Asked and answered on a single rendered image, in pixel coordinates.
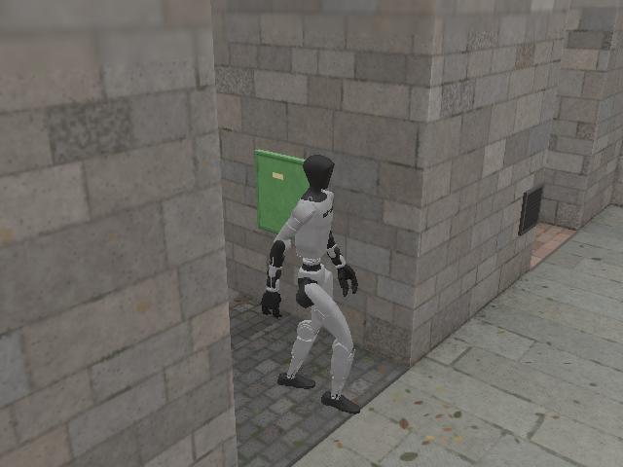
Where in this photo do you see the robot right forearm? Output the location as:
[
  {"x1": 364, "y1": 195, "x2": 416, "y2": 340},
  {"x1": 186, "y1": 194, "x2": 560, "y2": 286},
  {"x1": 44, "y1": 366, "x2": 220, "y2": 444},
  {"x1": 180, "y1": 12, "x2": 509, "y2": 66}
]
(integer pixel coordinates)
[{"x1": 266, "y1": 240, "x2": 285, "y2": 292}]

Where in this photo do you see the robot right upper arm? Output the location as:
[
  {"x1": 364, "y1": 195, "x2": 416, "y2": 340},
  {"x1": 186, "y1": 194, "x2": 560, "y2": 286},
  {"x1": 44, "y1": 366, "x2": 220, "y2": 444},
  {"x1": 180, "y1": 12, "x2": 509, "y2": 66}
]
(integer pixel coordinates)
[{"x1": 274, "y1": 201, "x2": 316, "y2": 253}]

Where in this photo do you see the left robot hand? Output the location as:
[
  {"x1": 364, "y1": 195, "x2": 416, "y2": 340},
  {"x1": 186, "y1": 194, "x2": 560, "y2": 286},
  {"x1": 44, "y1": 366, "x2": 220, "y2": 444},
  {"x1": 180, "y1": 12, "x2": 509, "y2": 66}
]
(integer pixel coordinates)
[{"x1": 337, "y1": 264, "x2": 358, "y2": 297}]

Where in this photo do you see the right robot hand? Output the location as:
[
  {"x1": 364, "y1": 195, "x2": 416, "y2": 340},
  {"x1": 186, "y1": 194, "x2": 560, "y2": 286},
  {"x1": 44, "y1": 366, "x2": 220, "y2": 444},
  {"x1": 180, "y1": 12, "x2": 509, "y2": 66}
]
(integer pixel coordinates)
[{"x1": 261, "y1": 290, "x2": 282, "y2": 318}]

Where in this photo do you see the right robot shin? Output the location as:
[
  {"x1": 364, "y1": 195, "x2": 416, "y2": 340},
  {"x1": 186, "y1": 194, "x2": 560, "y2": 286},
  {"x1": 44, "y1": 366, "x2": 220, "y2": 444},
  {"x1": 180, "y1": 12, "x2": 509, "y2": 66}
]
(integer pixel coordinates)
[{"x1": 330, "y1": 342, "x2": 355, "y2": 400}]

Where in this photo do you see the robot left forearm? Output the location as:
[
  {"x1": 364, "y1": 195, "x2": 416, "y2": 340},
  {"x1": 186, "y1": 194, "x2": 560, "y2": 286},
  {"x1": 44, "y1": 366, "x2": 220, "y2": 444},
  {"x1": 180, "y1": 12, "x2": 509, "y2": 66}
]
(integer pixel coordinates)
[{"x1": 326, "y1": 231, "x2": 346, "y2": 269}]

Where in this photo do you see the left robot shin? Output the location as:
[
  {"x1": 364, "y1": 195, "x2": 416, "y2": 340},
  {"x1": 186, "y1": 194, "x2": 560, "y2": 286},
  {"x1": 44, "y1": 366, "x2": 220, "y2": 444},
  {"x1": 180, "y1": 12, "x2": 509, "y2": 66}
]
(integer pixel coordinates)
[{"x1": 287, "y1": 331, "x2": 319, "y2": 379}]

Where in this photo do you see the robot shin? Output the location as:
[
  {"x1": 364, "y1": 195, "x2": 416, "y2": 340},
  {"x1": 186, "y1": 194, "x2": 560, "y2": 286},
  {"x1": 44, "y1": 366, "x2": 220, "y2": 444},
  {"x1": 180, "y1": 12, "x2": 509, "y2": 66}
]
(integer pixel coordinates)
[
  {"x1": 287, "y1": 331, "x2": 319, "y2": 379},
  {"x1": 330, "y1": 342, "x2": 355, "y2": 400}
]

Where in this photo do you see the robot left upper arm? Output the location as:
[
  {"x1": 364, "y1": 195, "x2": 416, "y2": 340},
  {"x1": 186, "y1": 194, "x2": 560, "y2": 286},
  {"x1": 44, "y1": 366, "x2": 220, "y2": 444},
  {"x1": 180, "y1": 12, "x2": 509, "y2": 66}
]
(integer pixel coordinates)
[{"x1": 321, "y1": 190, "x2": 334, "y2": 231}]

